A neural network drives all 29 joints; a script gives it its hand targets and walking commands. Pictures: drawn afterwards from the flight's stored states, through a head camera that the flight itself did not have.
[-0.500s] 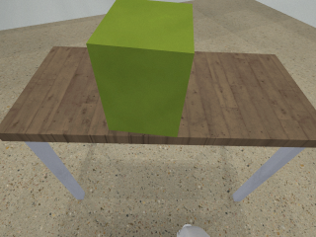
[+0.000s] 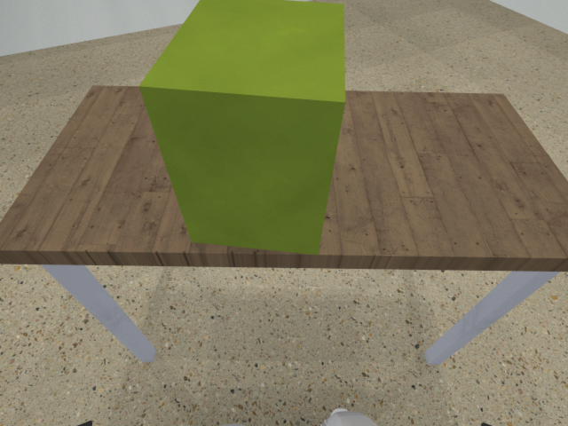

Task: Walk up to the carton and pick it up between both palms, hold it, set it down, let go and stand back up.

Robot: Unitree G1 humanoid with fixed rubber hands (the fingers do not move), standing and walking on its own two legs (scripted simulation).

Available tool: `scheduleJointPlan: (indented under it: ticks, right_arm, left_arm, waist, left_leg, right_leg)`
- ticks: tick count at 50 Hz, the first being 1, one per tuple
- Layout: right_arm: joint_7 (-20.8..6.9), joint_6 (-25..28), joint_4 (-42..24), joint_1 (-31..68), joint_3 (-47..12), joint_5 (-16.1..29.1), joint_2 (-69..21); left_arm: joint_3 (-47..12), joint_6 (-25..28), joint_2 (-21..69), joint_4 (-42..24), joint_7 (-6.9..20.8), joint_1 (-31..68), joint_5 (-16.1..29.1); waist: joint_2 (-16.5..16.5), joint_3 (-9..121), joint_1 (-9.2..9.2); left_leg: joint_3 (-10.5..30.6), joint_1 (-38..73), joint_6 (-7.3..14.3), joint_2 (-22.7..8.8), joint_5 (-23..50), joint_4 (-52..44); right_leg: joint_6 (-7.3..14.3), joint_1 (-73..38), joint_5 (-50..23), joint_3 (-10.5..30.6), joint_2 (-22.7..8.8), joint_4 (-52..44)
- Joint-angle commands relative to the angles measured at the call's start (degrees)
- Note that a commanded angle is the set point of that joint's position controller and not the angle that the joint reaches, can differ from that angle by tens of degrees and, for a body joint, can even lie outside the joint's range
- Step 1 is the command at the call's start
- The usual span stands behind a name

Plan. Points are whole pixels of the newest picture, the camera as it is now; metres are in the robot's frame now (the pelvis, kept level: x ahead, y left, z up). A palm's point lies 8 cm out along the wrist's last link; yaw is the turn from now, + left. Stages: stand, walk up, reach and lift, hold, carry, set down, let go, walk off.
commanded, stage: walk up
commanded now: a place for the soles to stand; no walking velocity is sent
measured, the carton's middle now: (263, 130) +0.52 +0.04 +0.13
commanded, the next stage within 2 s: none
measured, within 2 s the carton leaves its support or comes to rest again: neither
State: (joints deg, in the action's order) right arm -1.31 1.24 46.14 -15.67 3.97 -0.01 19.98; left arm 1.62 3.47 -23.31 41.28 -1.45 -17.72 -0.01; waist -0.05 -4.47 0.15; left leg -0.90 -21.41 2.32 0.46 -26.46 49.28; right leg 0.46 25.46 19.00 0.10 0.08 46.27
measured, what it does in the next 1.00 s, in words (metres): stands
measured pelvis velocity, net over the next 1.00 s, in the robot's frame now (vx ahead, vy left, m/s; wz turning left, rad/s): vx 0.01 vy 0.04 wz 0.01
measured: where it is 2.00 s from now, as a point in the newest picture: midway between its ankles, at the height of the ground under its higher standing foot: outside the picture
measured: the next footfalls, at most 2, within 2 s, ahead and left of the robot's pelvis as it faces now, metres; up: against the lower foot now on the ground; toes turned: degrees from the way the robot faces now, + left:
right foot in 1.08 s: +0.12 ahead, -0.11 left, +0.00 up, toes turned +1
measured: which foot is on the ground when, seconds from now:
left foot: down 0.00-1.00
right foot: down 0.00-0.74, up 0.76-1.00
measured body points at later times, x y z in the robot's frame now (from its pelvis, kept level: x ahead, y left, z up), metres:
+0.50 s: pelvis +0.00 +0.00 +0.00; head +0.03 +0.01 +0.45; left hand +0.11 +0.32 -0.10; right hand +0.10 -0.30 -0.11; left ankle +0.00 +0.10 -0.70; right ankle +0.05 -0.13 -0.70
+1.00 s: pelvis +0.01 +0.04 +0.00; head +0.03 +0.05 +0.44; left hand +0.09 +0.36 -0.11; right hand +0.09 -0.27 -0.11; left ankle +0.02 +0.12 -0.70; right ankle +0.04 -0.12 -0.68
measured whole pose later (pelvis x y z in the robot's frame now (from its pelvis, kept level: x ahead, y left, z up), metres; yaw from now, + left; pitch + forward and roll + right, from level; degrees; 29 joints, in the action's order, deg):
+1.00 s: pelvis +0.01 +0.04 +0.00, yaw +1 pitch -2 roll -2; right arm -1.7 -0.9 46.2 -15.5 4.5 0.0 20.5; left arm 1.6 3.5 -24.5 42.2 -3.1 -18.2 0.0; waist 0.6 -4.9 0.1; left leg -0.9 -23.3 3.2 0.4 -26.0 51.3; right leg 0.5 26.7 27.1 0.2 -0.9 54.8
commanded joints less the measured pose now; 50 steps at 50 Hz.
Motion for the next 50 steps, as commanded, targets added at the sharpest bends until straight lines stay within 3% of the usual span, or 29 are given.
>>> scheduleJointPlan:
  ticks: [1,3,4,5,6,7,8,9,11,13,14,16,18,21,23,25,26,27,28,29,32,36,37,38,39,40,44,47,50]
  right_arm:
    - [1.7,0.7,-5.1,1.5,2.4,-1.0,12.8]
    - [1.5,0.7,-3.7,0.5,2.6,-1.4,13.5]
    - [1.3,1.2,-2.3,-2.0,3.0,-1.9,13.4]
    - [1.1,1.8,-1.1,-3.9,3.3,-2.2,13.6]
    - [1.1,2.1,-0.9,-3.7,3.8,-2.4,16.3]
    - [1.1,2.5,-2.1,-2.3,4.0,-2.4,18.0]
    - [1.1,2.6,-1.9,-1.6,3.7,-1.8,18.1]
    - [1.2,2.6,-2.5,-0.3,3.6,-1.8,18.0]
    - [1.3,2.3,-3.5,3.5,2.5,-1.6,15.5]
    - [1.1,1.8,-5.9,5.4,1.8,-0.7,12.8]
    - [1.3,1.3,-5.7,4.4,1.9,-0.8,12.3]
    - [1.5,0.7,-4.3,3.9,2.4,-1.3,13.0]
    - [1.2,1.2,-2.4,0.8,2.6,-1.7,13.2]
    - [-0.1,0.6,-4.0,0.8,4.5,-3.1,18.5]
    - [-0.3,0.1,-4.8,1.4,4.2,-3.0,17.3]
    - [-0.3,-0.4,-5.9,4.9,3.5,-2.8,16.2]
    - [-0.5,-0.7,-7.2,6.9,3.1,-2.4,14.5]
    - [-0.4,-0.7,-8.6,6.5,2.6,-1.9,12.5]
    - [0.3,-1.4,-8.7,6.3,2.9,-1.8,13.0]
    - [0.3,-2.0,-8.3,7.7,3.4,-2.4,14.9]
    - [-0.2,-1.9,-6.9,4.9,4.0,-2.7,14.2]
    - [-1.1,-1.2,-2.9,-3.5,5.3,-3.2,14.7]
    - [-0.4,-0.6,-0.4,-6.8,5.4,-3.5,16.1]
    - [-0.1,-0.2,-2.3,-2.9,5.9,-3.9,21.0]
    - [0.1,-0.2,-3.6,-0.2,5.7,-2.9,21.0]
    - [0.2,-0.2,-3.1,1.0,5.2,-2.6,20.6]
    - [0.6,0.1,-5.1,3.0,4.3,-2.8,16.8]
    - [0.9,0.0,-4.2,-0.6,4.3,-2.6,16.9]
    - [0.9,-0.3,-5.0,0.4,4.6,-2.5,17.3]
  left_arm:
    - [4.9,3.1,-17.3,1.2,-0.8,-4.5,-1.2]
    - [4.8,2.5,-17.9,0.9,-1.1,-1.6,-1.3]
    - [4.1,2.1,-15.9,0.2,-0.9,1.9,-1.4]
    - [3.1,1.6,-13.3,0.3,-0.7,2.9,-1.5]
    - [2.1,1.1,-10.2,-0.2,-0.5,3.9,-1.1]
    - [1.9,0.7,-10.0,-0.6,-0.7,3.8,-1.1]
    - [2.4,0.8,-11.6,-0.1,-0.9,4.7,-1.2]
    - [2.3,1.1,-11.3,-0.2,-0.9,3.5,-0.9]
    - [2.2,2.5,-10.6,0.3,-0.6,0.3,-1.1]
    - [3.8,3.5,-14.6,1.1,-0.6,-2.6,-2.0]
    - [4.7,3.7,-17.0,1.9,-0.7,-4.9,-1.8]
    - [4.3,3.0,-17.0,1.4,-0.8,-1.9,-1.3]
    - [4.0,2.1,-16.0,0.8,-0.9,1.7,-1.6]
    - [2.8,1.7,-12.8,0.3,-2.1,2.6,-0.5]
    - [3.2,1.8,-12.8,0.6,-2.6,1.1,-0.5]
    - [3.3,3.1,-12.3,1.6,-2.6,-3.7,-0.7]
    - [4.6,4.1,-15.4,2.3,-2.8,-8.1,-1.6]
    - [6.7,4.5,-20.3,2.9,-3.1,-13.7,-2.3]
    - [6.6,4.1,-21.0,2.7,-3.0,-12.7,-1.1]
    - [6.2,3.8,-20.8,1.7,-3.3,-10.3,-0.7]
    - [6.0,3.4,-19.1,1.1,-3.9,-5.7,-1.3]
    - [5.0,2.4,-18.1,-1.0,-3.1,1.3,-1.9]
    - [3.7,1.5,-13.5,-1.6,-2.7,3.8,-1.5]
    - [2.1,1.1,-8.3,-1.7,-2.9,2.1,-1.0]
    - [3.2,0.7,-13.1,-0.5,-3.3,4.5,-1.4]
    - [4.0,0.4,-14.9,0.7,-3.1,3.4,-1.0]
    - [4.0,0.2,-14.3,2.9,-2.1,-1.8,-0.8]
    - [3.6,0.3,-13.4,1.9,-2.7,-0.2,-0.6]
    - [3.5,0.6,-13.3,2.5,-3.0,-1.8,-0.8]
  waist:
    - [-6.3,7.0,-1.35]
    - [-6.5,4.5,0.2]
    - [-5.8,3.1,2.22]
    - [-2.1,3.7,3.49]
    - [8.1,2.0,3.01]
    - [10.0,-0.3,2.23]
    - [6.0,-0.9,1.79]
    - [6.7,-0.6,0.87]
    - [6.5,2.8,-1.3]
    - [-0.8,8.2,-2.6]
    - [-5.4,9.8,-2.47]
    - [-4.8,6.6,-0.76]
    - [-3.6,3.8,2.0]
    - [11.2,0.3,2.52]
    - [11.0,-0.2,1.99]
    - [10.1,0.9,-1.45]
    - [4.1,3.3,-4.1]
    - [-6.3,8.0,-5.34]
    - [-8.0,8.0,-3.98]
    - [-2.8,6.7,-3.51]
    - [-3.9,1.2,-0.75]
    - [-7.7,2.8,4.91]
    - [0.2,0.6,6.85]
    - [18.5,-3.3,4.64]
    - [9.0,-5.6,5.13]
    - [4.9,-7.6,3.2]
    - [9.5,-2.5,1.34]
    - [10.9,-0.9,2.24]
    - [11.4,-0.6,1.86]
  left_leg:
    - [2.9,-9.4,-0.4,-0.5,-7.2,5.8]
    - [4.1,-8.2,0.1,-1.8,-7.9,1.9]
    - [4.4,-1.5,0.8,-2.9,-2.1,-8.7]
    - [8.9,5.4,1.9,-4.4,2.3,-16.7]
    - [22.0,8.0,4.5,-9.5,1.2,-24.2]
    - [30.4,8.6,7.2,-17.1,6.1,-28.6]
    - [32.0,8.4,10.2,-19.7,15.2,-26.6]
    - [29.1,7.5,11.9,-19.1,22.5,-23.8]
    - [17.5,3.8,9.0,-13.3,31.4,-16.6]
    - [8.5,-4.3,2.6,-5.9,29.7,-5.6]
    - [3.7,-6.6,0.0,-1.2,16.9,4.0]
    - [3.1,-7.5,-0.2,-1.0,-8.6,3.0]
    - [4.5,0.6,1.0,-3.2,1.5,-9.4]
    - [23.1,5.9,8.6,-13.0,11.1,-24.4]
    - [23.6,5.7,12.2,-15.3,19.1,-22.5]
    - [14.7,2.9,9.2,-11.0,24.4,-15.1]
    - [9.7,-6.3,5.6,-7.0,28.2,-6.0]
    - [4.6,-14.7,0.9,-0.2,22.1,11.3]
    - [3.6,-17.9,-0.3,1.0,-9.0,17.2]
    - [6.6,-20.0,-0.9,-1.1,-11.8,20.1]
    - [7.4,-16.3,-0.9,-6.0,-9.2,14.0]
    - [3.0,5.3,1.1,-2.6,0.5,-8.6]
    - [12.0,11.7,2.0,-4.6,-5.2,-22.0]
    - [34.2,7.9,4.2,-15.8,-12.2,-35.0]
    - [38.5,2.6,5.4,-18.6,-11.7,-37.1]
    - [36.9,1.2,5.2,-16.8,-10.3,-35.2]
    - [25.0,6.8,2.7,-11.8,5.9,-28.4]
    - [24.1,10.4,3.3,-12.6,23.5,-24.7]
    - [23.8,7.1,5.5,-14.7,25.7,-22.7]
  right_leg:
    - [16.5,-16.9,-15.8,30.3,-19.9,-17.6]
    - [17.0,-11.4,-10.0,29.7,-19.6,-16.8]
    - [13.5,-4.8,-8.3,24.6,-16.9,-14.6]
    - [8.9,1.7,-8.0,17.0,-12.1,-10.4]
    - [4.4,9.4,-2.6,8.1,-4.1,-0.4]
    - [1.5,13.1,7.7,0.5,0.1,4.5]
    - [1.2,11.5,13.9,0.5,-0.8,5.2]
    - [1.7,8.8,14.5,0.7,-1.4,4.9]
    - [2.5,-2.1,-0.7,-0.3,-2.1,-5.9]
    - [7.3,-15.1,-15.4,13.6,-7.4,-11.7]
    - [13.0,-16.9,-19.2,24.4,-14.9,-14.8]
    - [17.1,-14.0,-18.7,28.4,-19.4,-15.2]
    - [12.4,-2.9,-8.6,21.9,-15.5,-14.2]
    - [2.3,8.3,4.4,-2.7,0.7,4.4]
    - [2.3,6.8,14.2,-3.5,0.4,5.7]
    - [3.1,-2.2,4.1,-3.3,-0.5,-9.9]
    - [5.7,-13.3,-4.3,6.5,-4.3,-12.4]
    - [12.6,-21.9,-10.8,28.1,-15.4,-17.5]
    - [17.4,-21.6,-15.0,36.8,-23.1,-21.1]
    - [19.4,-20.6,-11.4,37.3,-23.8,-21.3]
    - [17.1,-9.4,-11.5,28.2,-21.1,-18.2]
    - [11.9,6.0,-0.5,18.0,-14.7,-11.7]
    - [7.5,15.3,4.0,10.3,-8.0,0.7]
    - [2.2,23.5,13.1,-1.1,1.1,12.2]
    - [1.1,20.4,15.2,1.2,0.1,13.9]
    - [1.2,17.7,13.5,2.6,-0.8,14.4]
    - [0.9,13.4,10.5,-0.1,-2.1,12.1]
    - [1.5,12.5,11.2,-0.9,-2.2,9.8]
    - [1.8,7.8,10.8,-2.1,-2.4,6.6]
